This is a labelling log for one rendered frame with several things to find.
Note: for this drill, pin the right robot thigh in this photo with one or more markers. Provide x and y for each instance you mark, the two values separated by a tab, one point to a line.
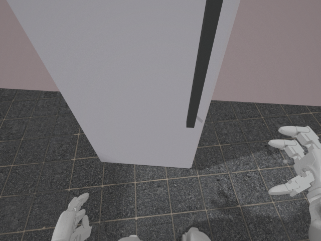
195	236

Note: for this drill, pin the handle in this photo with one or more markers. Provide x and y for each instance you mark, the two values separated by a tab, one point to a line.
209	26

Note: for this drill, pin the fridge door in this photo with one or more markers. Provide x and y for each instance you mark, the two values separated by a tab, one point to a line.
126	68

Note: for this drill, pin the right robot hand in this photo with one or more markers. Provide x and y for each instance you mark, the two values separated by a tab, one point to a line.
310	179

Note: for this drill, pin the left robot hand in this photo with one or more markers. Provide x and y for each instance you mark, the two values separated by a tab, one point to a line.
66	226

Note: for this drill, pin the right robot forearm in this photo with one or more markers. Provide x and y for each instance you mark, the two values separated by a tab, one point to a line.
314	198

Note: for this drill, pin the right robot shin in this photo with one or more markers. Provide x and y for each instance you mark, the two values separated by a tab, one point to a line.
193	228

